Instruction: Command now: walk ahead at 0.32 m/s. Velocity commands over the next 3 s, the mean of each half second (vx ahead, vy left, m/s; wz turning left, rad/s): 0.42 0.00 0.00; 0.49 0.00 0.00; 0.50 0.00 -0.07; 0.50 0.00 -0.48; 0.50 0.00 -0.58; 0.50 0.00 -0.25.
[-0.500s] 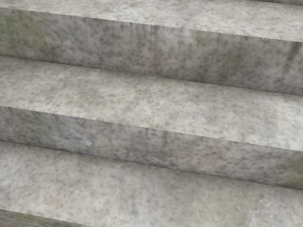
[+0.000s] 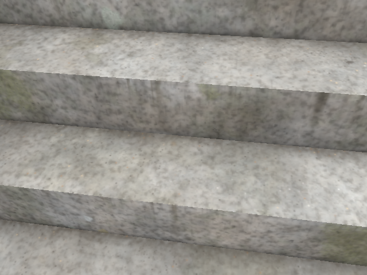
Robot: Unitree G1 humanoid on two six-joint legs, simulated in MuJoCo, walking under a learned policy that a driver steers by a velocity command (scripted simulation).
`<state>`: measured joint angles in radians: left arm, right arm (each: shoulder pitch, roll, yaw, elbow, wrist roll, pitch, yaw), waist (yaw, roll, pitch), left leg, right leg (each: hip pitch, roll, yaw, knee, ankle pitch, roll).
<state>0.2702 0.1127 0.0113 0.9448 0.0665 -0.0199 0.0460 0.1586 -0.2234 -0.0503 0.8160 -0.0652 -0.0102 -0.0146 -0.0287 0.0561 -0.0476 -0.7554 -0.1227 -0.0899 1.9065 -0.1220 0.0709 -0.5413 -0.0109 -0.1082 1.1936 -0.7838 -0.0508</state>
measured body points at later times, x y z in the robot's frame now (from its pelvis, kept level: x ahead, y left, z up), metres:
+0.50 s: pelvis +0.14 +0.06 +0.08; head +0.14 +0.07 +0.53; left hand +0.33 +0.25 -0.03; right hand +0.03 -0.13 -0.07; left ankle +0.13 +0.12 -0.64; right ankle +0.16 -0.12 -0.24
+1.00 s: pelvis +0.37 +0.04 +0.28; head +0.35 +0.05 +0.73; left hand +0.29 +0.25 +0.12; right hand +0.58 -0.15 +0.21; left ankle +0.43 +0.20 -0.13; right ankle +0.34 -0.01 -0.44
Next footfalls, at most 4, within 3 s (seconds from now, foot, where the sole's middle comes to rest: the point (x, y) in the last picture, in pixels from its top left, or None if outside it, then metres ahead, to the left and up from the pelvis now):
0.28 left None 0.17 0.12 -0.68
0.74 right None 0.38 -0.02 -0.48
1.22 left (143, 160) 0.68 0.14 -0.28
1.72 right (218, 63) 0.84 -0.08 -0.08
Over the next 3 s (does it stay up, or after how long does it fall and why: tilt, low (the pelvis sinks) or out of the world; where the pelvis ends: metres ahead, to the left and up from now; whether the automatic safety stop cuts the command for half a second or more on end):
stays up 1.24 -0.23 1.01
